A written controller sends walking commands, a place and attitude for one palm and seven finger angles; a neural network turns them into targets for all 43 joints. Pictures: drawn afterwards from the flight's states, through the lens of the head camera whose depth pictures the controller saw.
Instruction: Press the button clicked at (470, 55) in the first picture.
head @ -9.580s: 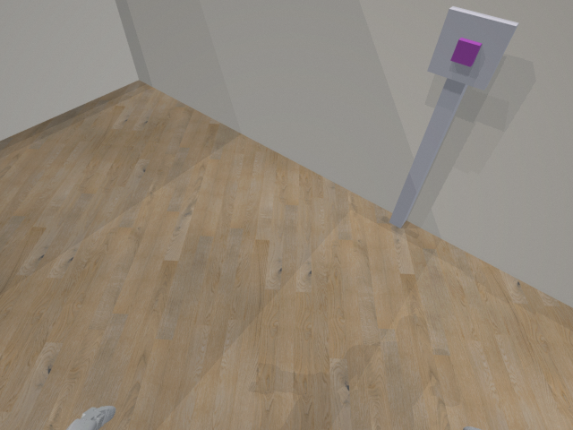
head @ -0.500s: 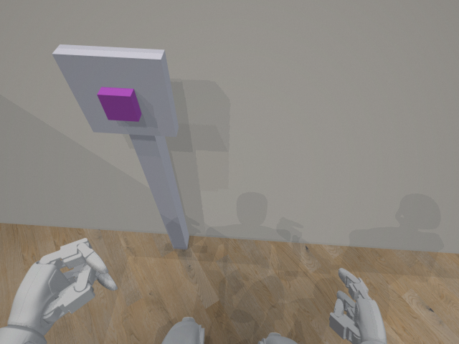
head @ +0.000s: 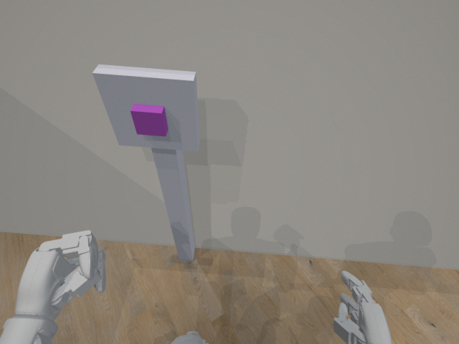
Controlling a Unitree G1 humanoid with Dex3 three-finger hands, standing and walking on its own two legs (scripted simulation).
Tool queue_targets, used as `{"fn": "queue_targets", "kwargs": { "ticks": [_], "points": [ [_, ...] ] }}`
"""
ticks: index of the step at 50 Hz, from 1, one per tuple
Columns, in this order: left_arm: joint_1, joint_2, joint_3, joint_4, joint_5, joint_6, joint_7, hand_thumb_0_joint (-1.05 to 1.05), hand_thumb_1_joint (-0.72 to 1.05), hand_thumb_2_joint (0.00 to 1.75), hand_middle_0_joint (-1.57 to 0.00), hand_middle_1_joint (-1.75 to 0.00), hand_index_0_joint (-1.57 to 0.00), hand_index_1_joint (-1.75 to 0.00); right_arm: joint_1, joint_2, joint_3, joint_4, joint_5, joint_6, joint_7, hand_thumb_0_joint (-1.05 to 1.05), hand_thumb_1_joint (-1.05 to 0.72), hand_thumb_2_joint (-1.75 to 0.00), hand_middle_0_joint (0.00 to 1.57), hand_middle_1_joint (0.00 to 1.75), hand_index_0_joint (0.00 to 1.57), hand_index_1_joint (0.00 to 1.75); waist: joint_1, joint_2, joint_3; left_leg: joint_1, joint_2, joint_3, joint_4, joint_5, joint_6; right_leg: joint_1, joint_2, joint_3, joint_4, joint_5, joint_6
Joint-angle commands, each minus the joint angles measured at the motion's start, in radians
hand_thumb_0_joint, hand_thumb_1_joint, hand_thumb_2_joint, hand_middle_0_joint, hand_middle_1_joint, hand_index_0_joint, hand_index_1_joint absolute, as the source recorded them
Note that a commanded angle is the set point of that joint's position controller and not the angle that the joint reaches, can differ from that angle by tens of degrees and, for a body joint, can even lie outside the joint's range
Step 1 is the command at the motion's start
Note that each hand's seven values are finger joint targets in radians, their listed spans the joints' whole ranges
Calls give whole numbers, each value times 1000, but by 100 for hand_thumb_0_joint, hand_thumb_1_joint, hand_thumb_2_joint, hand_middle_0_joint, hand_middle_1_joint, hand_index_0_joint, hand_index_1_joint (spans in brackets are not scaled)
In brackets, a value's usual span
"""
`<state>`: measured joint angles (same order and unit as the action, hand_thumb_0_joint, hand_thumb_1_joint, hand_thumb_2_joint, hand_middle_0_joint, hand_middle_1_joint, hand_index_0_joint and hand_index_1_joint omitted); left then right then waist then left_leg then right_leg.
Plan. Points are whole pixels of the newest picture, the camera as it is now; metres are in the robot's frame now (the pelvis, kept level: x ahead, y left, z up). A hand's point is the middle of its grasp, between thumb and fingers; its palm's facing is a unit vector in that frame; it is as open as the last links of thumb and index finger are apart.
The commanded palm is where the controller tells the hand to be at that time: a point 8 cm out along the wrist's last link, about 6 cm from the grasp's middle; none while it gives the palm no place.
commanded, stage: raise the hand and make a fist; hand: left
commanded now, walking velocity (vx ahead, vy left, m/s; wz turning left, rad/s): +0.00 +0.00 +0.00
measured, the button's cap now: (150, 119) +0.50 +0.20 +0.11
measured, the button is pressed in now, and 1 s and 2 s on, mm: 0 0 0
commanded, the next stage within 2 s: aim a knuckle at the button in 0.76 s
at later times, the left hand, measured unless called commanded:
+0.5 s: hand (101, 241) +0.25 +0.21 +0.10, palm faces +0.00 -1.00 -0.05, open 3.1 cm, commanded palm +0.22 +0.26 +0.10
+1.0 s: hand (118, 242) +0.25 +0.18 +0.09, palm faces +0.03 -1.00 -0.06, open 3.1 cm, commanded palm +0.23 +0.24 +0.10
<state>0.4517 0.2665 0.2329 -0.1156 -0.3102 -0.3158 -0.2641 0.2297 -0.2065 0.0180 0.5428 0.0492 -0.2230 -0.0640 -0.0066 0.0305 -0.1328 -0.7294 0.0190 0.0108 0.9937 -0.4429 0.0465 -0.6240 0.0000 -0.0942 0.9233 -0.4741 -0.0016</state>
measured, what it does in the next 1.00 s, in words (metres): stands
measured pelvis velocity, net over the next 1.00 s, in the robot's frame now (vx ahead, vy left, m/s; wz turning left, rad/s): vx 0.01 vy -0.03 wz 0.01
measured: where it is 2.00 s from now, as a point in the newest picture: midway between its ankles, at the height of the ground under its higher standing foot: outside the picture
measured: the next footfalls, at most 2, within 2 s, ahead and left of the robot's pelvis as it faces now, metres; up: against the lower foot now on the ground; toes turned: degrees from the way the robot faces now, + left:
none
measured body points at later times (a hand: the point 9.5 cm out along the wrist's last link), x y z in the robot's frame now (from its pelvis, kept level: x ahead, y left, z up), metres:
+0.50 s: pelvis +0.02 +0.00 +0.02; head +0.04 +0.01 +0.47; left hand +0.24 +0.26 +0.10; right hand +0.18 -0.23 -0.05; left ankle +0.03 +0.08 -0.68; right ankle -0.01 -0.12 -0.68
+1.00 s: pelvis +0.01 -0.03 +0.02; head +0.04 -0.03 +0.47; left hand +0.24 +0.24 +0.10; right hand +0.19 -0.26 -0.06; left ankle +0.03 +0.08 -0.68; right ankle -0.01 -0.12 -0.68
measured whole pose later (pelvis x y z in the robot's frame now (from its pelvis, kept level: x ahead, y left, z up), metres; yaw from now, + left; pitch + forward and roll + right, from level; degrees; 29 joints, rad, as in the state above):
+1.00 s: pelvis +0.01 -0.03 +0.02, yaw +1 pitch +7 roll -2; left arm 0.29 0.28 0.24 0.03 -0.31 -0.25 -0.30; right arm 0.25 -0.25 0.04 0.57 0.05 -0.19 -0.07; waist 0.00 0.04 -0.09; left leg -0.58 0.03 0.00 0.85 -0.40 0.01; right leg -0.49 0.02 -0.10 0.81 -0.45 -0.04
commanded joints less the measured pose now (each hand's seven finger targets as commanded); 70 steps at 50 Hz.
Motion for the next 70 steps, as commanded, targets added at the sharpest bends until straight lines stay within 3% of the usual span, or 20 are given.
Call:
{"fn": "queue_targets", "kwargs": {
  "ticks": [1, 5, 9, 15, 19, 22, 25, 26, 29, 36, 43, 46, 53, 55, 56, 59, 62, 64, 66, 70],
  "points": [
    [-57, 123, 30, -162, 10, 27, -5, 0, 90, 90, -130, -150, -130, -150, -52, -166, -49, -168, 1, -42, -8, 0, -90, -90, 20, 30, 20, 30, -6, 35, -60, 197, 13, -106, -251, 99, -25, -4, 25, 2, -155, 104, -19],
    [-123, 161, 72, -254, 4, 5, 10, 0, 90, 90, -130, -150, -130, -150, -39, -161, -40, -175, -6, -51, -12, 0, -90, -90, 20, 30, 20, 30, 6, 66, -132, 282, 16, -112, -259, 185, -35, 27, 25, -1, -154, 154, -23],
    [-152, 150, 72, -251, 0, -16, 28, 0, 90, 90, -130, -150, -130, -150, -30, -159, -32, -157, -7, -52, -7, 0, -90, -90, 20, 30, 20, 30, 2, 77, -124, 313, 20, -113, -263, 246, -44, 37, 28, -5, -159, 186, -24],
    [-173, 137, 37, -175, 9, 59, -6, 0, 90, 90, -130, -150, -130, -150, -29, -172, -33, -148, 1, -45, -6, 0, -90, -90, 20, 30, 20, 30, -3, 75, -109, 326, 19, -110, -284, 263, -44, 70, 22, -4, -193, 213, -19],
    [-191, 176, 77, -192, 3, 89, -7, 0, 90, 90, -130, -150, -130, -150, -31, -172, -32, -153, 0, -41, -11, 0, -90, -90, 20, 30, 20, 30, 15, 70, -141, 354, 15, -101, -295, 330, -42, 120, 20, -1, -208, 259, -21],
    [-174, 155, 86, -170, -13, 81, 2, 0, 90, 90, -130, -150, -130, -150, -37, -169, -33, -153, -1, -35, -9, 0, -90, -90, 20, 30, 20, 30, 16, 13, -113, 339, 11, -90, -299, 314, -40, 127, 27, -4, -218, 265, -19],
    [-178, 146, 88, -164, -17, 62, 12, 0, 90, 90, -130, -150, -130, -150, -38, -167, -34, -147, -3, -33, -5, 0, -90, -90, 20, 30, 20, 30, 16, 43, -100, 340, 6, -79, -301, 309, -43, 125, 25, -2, -221, 268, -20],
    [-184, 150, 82, -159, -10, 58, 15, 0, 90, 90, -130, -150, -130, -150, -36, -172, -34, -146, -5, -31, -2, 0, -90, -90, 20, 30, 20, 30, 11, 13, -93, 324, 6, -77, -294, 306, -37, 134, 29, 3, -221, 271, -20],
    [-189, 140, 61, -162, 4, 45, 11, 0, 90, 90, -130, -150, -130, -150, -26, -171, -37, -144, -4, -28, 1, 0, -90, -90, 20, 30, 20, 30, 5, 63, -107, 342, 3, -68, -286, 322, -36, 126, 22, 10, -223, 288, -19],
    [-196, 166, 84, -142, -6, 25, -2, 0, 90, 90, -130, -150, -130, -150, -36, -172, -39, -136, -5, -24, -4, 0, -90, -90, 20, 30, 20, 30, 0, 5, -96, 302, -7, -51, -269, 284, -22, 152, 21, 31, -242, 292, -15],
    [-208, 152, 78, -135, -20, 3, -13, 0, 90, 90, -130, -150, -130, -150, -44, -165, -37, -138, -2, -25, -8, 0, -90, -90, 20, 30, 20, 30, 0, 16, -114, 302, -16, -37, -260, 271, -17, 166, 11, 54, -256, 300, -8],
    [-301, 184, 95, -71, -20, 2, -21, 0, 90, 90, -130, -150, -130, -150, -36, -175, -34, -113, -4, -20, -15, 0, -90, -90, 20, 30, 20, 30, -23, -5, -60, 267, -16, -36, -243, 246, -14, 140, 11, 69, -267, 280, -4],
    [-479, 192, 83, 45, -25, -4, -54, 0, 90, 90, -130, -150, -130, -150, -41, -176, -33, -99, 3, -18, -29, 0, -90, -90, 20, 30, 20, 30, -27, 0, -105, 271, -19, -28, -239, 221, -12, 150, -3, 101, -282, 242, 4],
    [-517, 211, 99, 70, -25, -6, -56, 0, 90, 90, -130, -150, -130, -150, -40, -178, -34, -90, 3, -20, -31, 0, -90, -90, 20, 30, 20, 30, -20, 26, -132, 283, -20, -26, -240, 237, -12, 165, -6, 107, -278, 265, 3],
    [-513, 225, 110, 86, -26, -6, -55, 0, 90, 90, -130, -150, -130, -150, -35, -180, -34, -88, 1, -17, -31, 0, -90, -90, 20, 30, 20, 30, -16, -11, -145, 273, -17, -29, -238, 255, -10, 187, -5, 109, -275, 288, 5],
    [-483, 203, 103, 115, -20, -2, -49, 0, 90, 90, -130, -150, -130, -150, -35, -176, -37, -96, 1, -12, -23, 0, -90, -90, 20, 30, 20, 30, 4, 13, -173, 295, -20, -20, -249, 304, -13, 206, -6, 94, -255, 374, 4],
    [-489, 223, 133, 175, -18, 4, -38, 0, 90, 90, -130, -150, -130, -150, -29, -181, -41, -94, -1, 3, -16, 0, -90, -90, 20, 30, 20, 30, 5, -53, -146, 261, -19, -17, -249, 313, -14, 216, -8, 99, -253, 412, 11],
    [-499, 223, 137, 181, -14, 0, -31, 0, 90, 90, -130, -150, -130, -150, -33, -179, -42, -97, 0, 13, -13, 0, -90, -90, 20, 30, 20, 30, 10, -21, -148, 261, -22, -9, -255, 309, -16, 218, -11, 101, -253, 414, 10],
    [-534, 247, 155, 208, -8, -4, -23, 0, 90, 90, -130, -150, -130, -150, -26, -184, -44, -93, -1, 25, -12, 0, -90, -90, 20, 30, 20, 30, 3, -41, -133, 245, -20, -8, -251, 303, -14, 215, -9, 105, -255, 405, 11],
    [-672, 207, 100, 186, 3, -43, -19, 0, 90, 90, -130, -150, -130, -150, -17, -181, -48, -79, -2, 28, -11, 0, -90, -90, 20, 30, 20, 30, -22, 18, -164, 305, -17, -12, -251, 312, -14, 166, 2, 85, -239, 387, 0]
  ]
}}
